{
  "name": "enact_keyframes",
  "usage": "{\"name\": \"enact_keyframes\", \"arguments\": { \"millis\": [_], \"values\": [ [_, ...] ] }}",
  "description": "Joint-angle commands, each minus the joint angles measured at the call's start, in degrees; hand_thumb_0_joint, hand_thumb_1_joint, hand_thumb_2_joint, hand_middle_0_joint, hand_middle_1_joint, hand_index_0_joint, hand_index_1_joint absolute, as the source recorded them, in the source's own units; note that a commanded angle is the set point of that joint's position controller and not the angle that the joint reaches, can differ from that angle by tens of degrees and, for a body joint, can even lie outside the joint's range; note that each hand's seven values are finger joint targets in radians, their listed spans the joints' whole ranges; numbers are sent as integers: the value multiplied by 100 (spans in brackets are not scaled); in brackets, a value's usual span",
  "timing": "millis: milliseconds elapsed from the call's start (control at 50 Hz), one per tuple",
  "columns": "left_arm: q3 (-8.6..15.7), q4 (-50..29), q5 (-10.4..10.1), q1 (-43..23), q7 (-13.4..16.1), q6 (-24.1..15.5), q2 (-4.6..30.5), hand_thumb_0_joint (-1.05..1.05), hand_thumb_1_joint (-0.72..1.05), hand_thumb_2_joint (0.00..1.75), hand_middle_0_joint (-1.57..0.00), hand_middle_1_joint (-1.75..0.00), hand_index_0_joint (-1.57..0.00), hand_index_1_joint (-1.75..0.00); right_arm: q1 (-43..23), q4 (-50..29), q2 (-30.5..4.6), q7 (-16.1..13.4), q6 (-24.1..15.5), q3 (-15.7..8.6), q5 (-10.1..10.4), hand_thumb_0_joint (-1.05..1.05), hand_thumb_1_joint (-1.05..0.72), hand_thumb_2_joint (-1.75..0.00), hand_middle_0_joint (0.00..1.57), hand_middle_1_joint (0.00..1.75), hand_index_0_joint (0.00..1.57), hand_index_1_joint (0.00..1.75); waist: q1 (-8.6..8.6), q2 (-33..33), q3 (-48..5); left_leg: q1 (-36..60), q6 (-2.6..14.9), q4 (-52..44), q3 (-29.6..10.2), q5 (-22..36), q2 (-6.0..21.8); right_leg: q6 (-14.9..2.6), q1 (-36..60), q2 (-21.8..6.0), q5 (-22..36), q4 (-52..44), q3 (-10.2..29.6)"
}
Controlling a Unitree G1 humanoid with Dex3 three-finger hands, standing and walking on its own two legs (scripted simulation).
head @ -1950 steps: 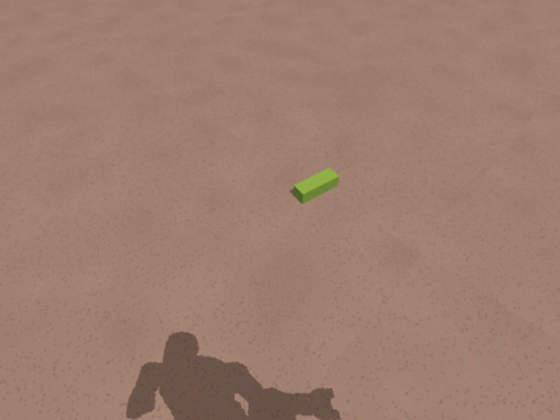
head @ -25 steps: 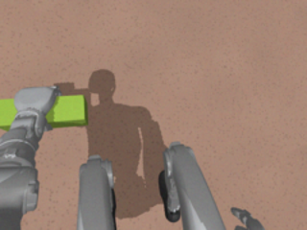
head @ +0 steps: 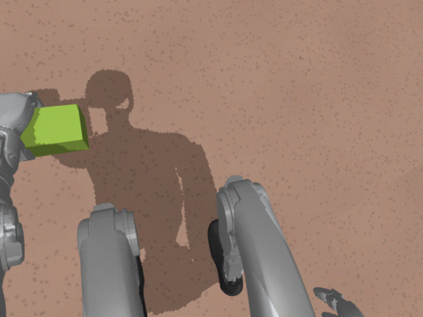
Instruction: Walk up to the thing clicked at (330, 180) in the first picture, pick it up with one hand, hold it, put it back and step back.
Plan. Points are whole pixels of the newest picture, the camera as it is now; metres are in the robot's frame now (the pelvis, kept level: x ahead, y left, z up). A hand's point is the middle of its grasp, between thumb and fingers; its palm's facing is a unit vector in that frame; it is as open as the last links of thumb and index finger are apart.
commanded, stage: crouch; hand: left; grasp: from above
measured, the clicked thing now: (22, 135) +0.47 +0.28 -0.22
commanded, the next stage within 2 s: lower in 0.36 s
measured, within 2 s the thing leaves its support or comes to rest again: rests again in 1.36 s
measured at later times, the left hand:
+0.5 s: hand (25, 133) +0.48 +0.28 -0.23, palm faces -0.48 -0.05 -0.88, open 10.3 cm
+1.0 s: hand (37, 138) +0.49 +0.28 -0.29, palm faces -0.47 -0.06 -0.88, open 10.2 cm
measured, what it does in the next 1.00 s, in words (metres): lowers itself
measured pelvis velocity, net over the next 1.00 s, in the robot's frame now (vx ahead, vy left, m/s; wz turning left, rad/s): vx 0.00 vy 0.00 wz -0.08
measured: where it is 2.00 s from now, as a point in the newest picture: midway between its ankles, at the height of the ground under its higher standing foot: (182, 285)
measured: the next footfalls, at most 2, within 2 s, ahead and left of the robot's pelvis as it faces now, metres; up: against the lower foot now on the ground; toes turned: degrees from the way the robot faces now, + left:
none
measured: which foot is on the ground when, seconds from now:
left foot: down 0.00-1.00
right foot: down 0.00-1.00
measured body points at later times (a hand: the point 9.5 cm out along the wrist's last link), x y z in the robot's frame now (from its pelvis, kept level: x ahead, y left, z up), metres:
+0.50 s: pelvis +0.00 +0.00 -0.04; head +0.27 +0.07 +0.32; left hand +0.50 +0.28 -0.18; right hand +0.01 -0.28 -0.13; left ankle +0.07 +0.12 -0.36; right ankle +0.10 -0.14 -0.36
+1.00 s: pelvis +0.00 +0.00 -0.07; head +0.28 +0.08 +0.27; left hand +0.51 +0.28 -0.24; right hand +0.01 -0.28 -0.14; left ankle +0.07 +0.12 -0.36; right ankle +0.10 -0.14 -0.36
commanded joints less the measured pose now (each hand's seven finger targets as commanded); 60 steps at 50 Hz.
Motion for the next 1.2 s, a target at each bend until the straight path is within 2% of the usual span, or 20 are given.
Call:
{"name": "enact_keyframes", "arguments": {
  "millis": [0,80,140,180,240,320,360,440,460,560,700,740,860,880,900,920,1000,1020,1060,1180],
  "values": [
    [192,-1110,-18,-2288,402,-116,1758,0,64,99,-99,-85,-100,-84,1348,-23,-1456,-43,-1,-427,-25,0,-91,-90,20,30,20,30,10,2022,-4431,3475,119,-1198,420,1741,9,-467,1880,110,1576,-990,-421],
    [328,-1025,4,-2400,512,-121,2004,0,64,98,-98,-84,-99,-83,1371,-3,-1538,-36,17,-396,-31,0,-91,-90,20,30,20,30,-11,2139,-4384,3444,85,-1196,344,1669,14,-485,1593,85,1494,-804,-484],
    [186,-846,59,-2495,535,-126,1793,0,64,98,-98,-84,-99,-83,1423,26,-1555,-21,-1,-321,-87,0,-91,-90,20,30,20,30,-201,2271,-4142,3397,52,-1160,252,1499,36,-480,1314,63,1365,-712,-550],
    [261,-720,113,-2541,574,-103,2030,0,63,97,-98,-82,-99,-81,1382,21,-1578,-23,-4,-274,-72,0,-91,-90,20,30,20,30,-153,2280,-4072,3232,84,-1081,302,1415,10,-490,1302,76,1337,-690,-541],
    [208,-633,79,-2439,564,-73,2036,0,64,97,-101,-80,-101,-80,1356,7,-1584,-19,2,-191,-79,0,-91,-90,20,30,20,30,-113,2199,-4095,3129,104,-986,334,1432,-2,-482,1369,105,1394,-648,-538],
    [281,-657,72,-2567,562,-45,2229,0,67,100,-101,-84,-102,-83,1377,-25,-1631,-8,-25,-144,-102,0,-91,-90,20,30,20,30,-205,2285,-4019,2962,121,-829,384,1419,-11,-464,1386,87,1422,-567,-551],
    [241,-549,46,-2494,542,-48,2171,0,66,100,-102,-81,-102,-82,1373,-15,-1636,1,-25,-83,-109,0,-91,-90,20,30,20,30,-247,2139,-3986,2825,128,-811,351,1410,-10,-452,1425,111,1431,-546,-585],
    [197,-597,51,-2436,473,-68,2283,0,66,100,-103,-81,-102,-82,1372,-48,-1666,19,-15,-32,-86,0,-91,-90,20,30,20,30,-236,2228,-3937,2817,122,-699,348,1527,-8,-459,1455,132,1529,-473,-595],
    [290,-661,44,-2432,479,-68,2380,0,65,100,-103,-80,-102,-81,1365,-58,-1678,23,-17,-50,-100,0,-91,-90,20,30,20,30,-200,2234,-4003,2770,134,-648,377,1561,-14,-446,1510,126,1571,-449,-589],
    [177,-343,22,-2348,475,-125,2299,0,62,97,-101,-77,-100,-78,1318,-70,-1666,56,9,71,-113,0,-91,-90,20,30,20,30,-322,2035,-3765,2427,157,-482,335,1555,-7,-431,1528,181,1592,-354,-657],
    [356,-427,61,-2437,628,-274,2690,0,65,90,-100,-78,-101,-77,1233,-102,-1809,69,-16,111,-173,0,-90,-90,20,30,20,30,-358,2247,-3760,2477,133,-299,321,1629,13,-435,1496,207,1659,-193,-721],
    [359,-558,106,-2570,695,-323,2736,0,69,90,-103,-79,-104,-78,1244,-116,-1826,78,-40,139,-206,0,-90,-90,20,30,20,30,-443,2387,-3778,2534,108,-251,299,1677,21,-464,1465,220,1675,-126,-757],
    [427,-478,152,-2433,906,-282,2806,0,72,89,-104,-78,-105,-77,1149,-142,-1899,100,-91,157,-257,0,-90,-90,20,30,20,30,-451,2615,-3768,2646,83,-186,263,1713,54,-478,1314,247,1701,-34,-837],
    [447,-536,159,-2549,921,-260,2823,0,72,89,-104,-78,-105,-77,1191,-120,-1916,110,-108,152,-275,0,-90,-90,20,30,20,30,-538,2637,-3650,2626,70,-134,253,1698,52,-492,1200,232,1649,-11,-861],
    [345,-424,174,-2501,911,-226,2750,0,68,89,-101,-74,-102,-73,1162,-111,-1868,130,-133,193,-274,0,-89,-89,20,30,20,30,-495,2688,-3621,2670,82,-122,256,1670,68,-490,1182,259,1647,-12,-843],
    [366,-403,182,-2529,924,-220,2760,0,66,89,-101,-73,-101,-73,1171,-112,-1911,133,-151,204,-292,0,-89,-89,20,30,20,30,-593,2684,-3586,2601,84,-91,251,1670,66,-469,1224,256,1652,-15,-883],
    [234,-122,164,-2505,996,-149,2714,0,63,83,-97,-73,-98,-71,1100,-121,-1942,170,-196,319,-273,0,-89,-89,20,30,20,30,-605,2710,-3367,2481,85,-129,175,1611,78,-481,1157,293,1641,72,-941],
    [299,-68,197,-2460,1014,-145,2861,0,62,84,-96,-72,-97,-71,1073,-133,-1932,175,-207,326,-277,0,-89,-89,20,30,20,30,-590,2568,-3566,2443,110,-99,174,1607,88,-464,1342,322,1679,70,-948],
    [287,91,160,-2440,1014,-116,2860,0,62,83,-95,-73,-97,-71,1109,-166,-2013,181,-240,376,-270,0,-89,-89,20,30,20,30,-664,2443,-3305,2343,108,-14,154,1701,81,-470,1268,308,1734,74,-974],
    [291,112,140,-2455,1082,-177,3014,0,63,79,-95,-72,-97,-70,1013,-231,-2139,191,-320,476,-298,0,-89,-89,20,30,20,30,-731,2627,-3212,2399,64,47,62,1845,108,-481,1266,332,1816,166,-1065]
  ]
}}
